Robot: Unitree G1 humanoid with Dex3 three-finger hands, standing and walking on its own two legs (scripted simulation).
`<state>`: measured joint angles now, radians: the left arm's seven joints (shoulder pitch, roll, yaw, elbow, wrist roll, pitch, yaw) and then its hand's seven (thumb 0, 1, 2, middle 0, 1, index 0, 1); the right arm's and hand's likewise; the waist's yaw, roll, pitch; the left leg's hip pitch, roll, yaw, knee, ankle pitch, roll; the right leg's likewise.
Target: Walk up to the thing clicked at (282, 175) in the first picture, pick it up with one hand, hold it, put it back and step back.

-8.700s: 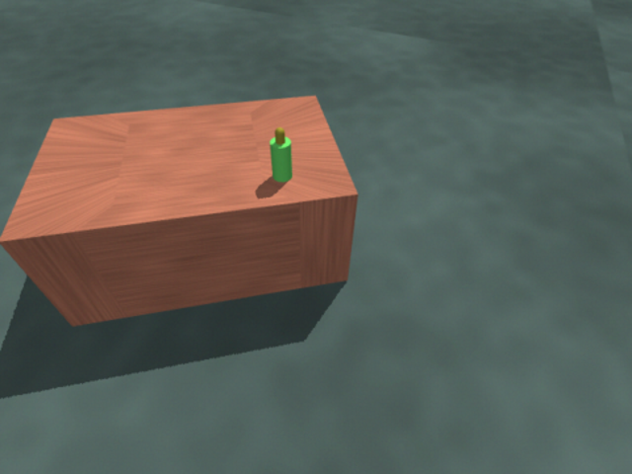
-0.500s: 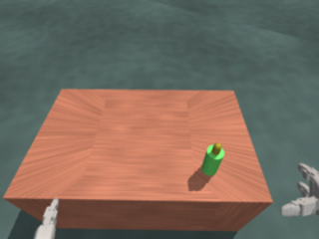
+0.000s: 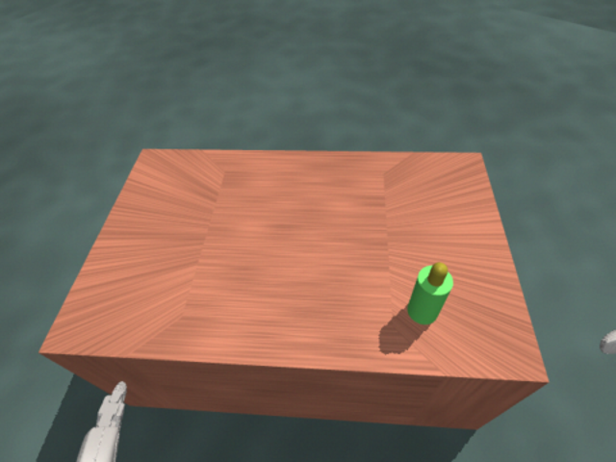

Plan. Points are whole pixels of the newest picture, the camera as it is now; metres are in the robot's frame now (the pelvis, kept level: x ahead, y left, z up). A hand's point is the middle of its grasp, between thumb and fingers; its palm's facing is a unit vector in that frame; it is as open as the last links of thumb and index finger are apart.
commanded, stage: go down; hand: right
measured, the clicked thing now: (431, 290) +0.47 -0.20 -0.20
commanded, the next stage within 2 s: approach in 0.78 s
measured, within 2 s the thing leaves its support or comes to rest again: neither
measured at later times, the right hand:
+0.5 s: hand out of the picture +0.37 -0.37 +0.05, palm faces +0.19 +0.98 -0.06, open 17.6 cm
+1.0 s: hand out of the picture +0.39 -0.39 +0.06, palm faces +0.19 +0.98 -0.03, open 17.6 cm
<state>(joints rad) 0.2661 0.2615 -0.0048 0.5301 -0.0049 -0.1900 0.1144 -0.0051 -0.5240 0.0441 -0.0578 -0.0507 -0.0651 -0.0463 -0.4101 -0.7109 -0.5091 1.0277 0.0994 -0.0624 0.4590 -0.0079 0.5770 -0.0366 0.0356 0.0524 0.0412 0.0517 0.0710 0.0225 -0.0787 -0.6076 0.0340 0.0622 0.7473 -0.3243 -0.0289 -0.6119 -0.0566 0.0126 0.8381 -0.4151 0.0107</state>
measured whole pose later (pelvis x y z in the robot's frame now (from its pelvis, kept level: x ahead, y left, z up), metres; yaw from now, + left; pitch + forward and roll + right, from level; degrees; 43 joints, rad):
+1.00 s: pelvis +0.00 +0.00 -0.01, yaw +0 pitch +16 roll +4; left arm 0.26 0.26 -0.05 0.46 0.00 -0.17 0.08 0.00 -0.53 0.05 -0.06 -0.04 -0.06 -0.05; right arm -0.63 -0.90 -0.61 1.24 0.13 -0.19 0.57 -0.01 0.58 -0.04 0.04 0.05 0.05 0.05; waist 0.13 0.03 -0.10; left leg -0.74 0.03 0.07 0.80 -0.33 -0.03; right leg -0.76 -0.06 0.03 0.92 -0.44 0.01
